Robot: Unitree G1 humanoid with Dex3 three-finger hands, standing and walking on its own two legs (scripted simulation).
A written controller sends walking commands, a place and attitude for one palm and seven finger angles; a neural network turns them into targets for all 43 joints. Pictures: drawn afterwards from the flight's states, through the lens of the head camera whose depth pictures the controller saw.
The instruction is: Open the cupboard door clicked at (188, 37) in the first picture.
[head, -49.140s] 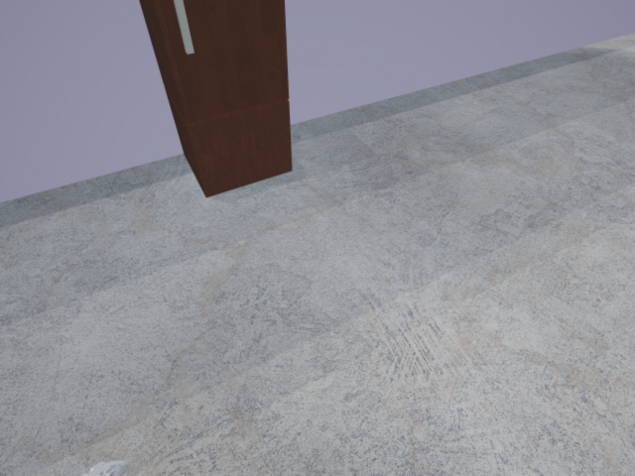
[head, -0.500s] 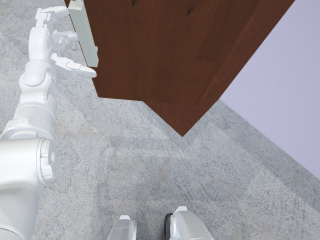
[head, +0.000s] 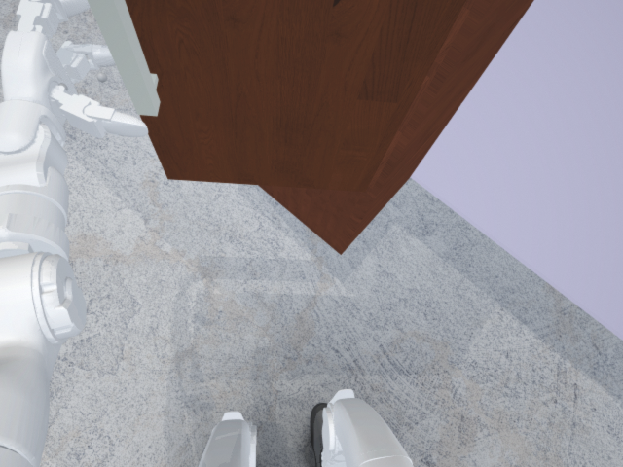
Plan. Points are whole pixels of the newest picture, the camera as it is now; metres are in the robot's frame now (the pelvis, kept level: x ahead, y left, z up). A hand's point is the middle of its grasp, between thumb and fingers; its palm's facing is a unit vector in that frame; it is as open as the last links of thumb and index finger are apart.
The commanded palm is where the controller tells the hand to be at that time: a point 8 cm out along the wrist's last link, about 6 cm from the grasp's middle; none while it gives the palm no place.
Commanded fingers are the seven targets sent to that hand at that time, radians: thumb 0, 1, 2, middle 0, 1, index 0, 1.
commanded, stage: move the hooked fingers beside the handle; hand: left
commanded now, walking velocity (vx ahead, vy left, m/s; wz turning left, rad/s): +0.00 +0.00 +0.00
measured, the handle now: (132, 44) +0.60 +0.17 +0.08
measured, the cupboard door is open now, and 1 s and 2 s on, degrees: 40 40 40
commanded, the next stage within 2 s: none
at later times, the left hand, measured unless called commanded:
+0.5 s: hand (92, 72) +0.55 +0.21 +0.09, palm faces -0.05 -1.00 -0.01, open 15.0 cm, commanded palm +0.54 +0.22 +0.08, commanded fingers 0.00 -0.50 0.30 -0.30 -1.20 -0.30 -1.20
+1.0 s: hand (89, 75) +0.55 +0.21 +0.08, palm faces -0.08 -1.00 -0.03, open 14.1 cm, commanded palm +0.55 +0.25 +0.08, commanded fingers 0.00 -0.50 0.30 -0.30 -1.20 -0.30 -1.20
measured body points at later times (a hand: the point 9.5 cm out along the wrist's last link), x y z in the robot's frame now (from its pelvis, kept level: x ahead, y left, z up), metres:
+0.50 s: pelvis +0.01 +0.02 +0.00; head +0.17 +0.04 +0.42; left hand +0.55 +0.26 +0.09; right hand -0.03 -0.24 -0.10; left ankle -0.03 +0.11 -0.67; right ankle +0.03 -0.12 -0.67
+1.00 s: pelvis +0.01 +0.01 +0.00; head +0.17 +0.03 +0.42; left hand +0.55 +0.27 +0.09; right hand -0.02 -0.25 -0.10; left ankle -0.03 +0.11 -0.67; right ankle +0.03 -0.12 -0.67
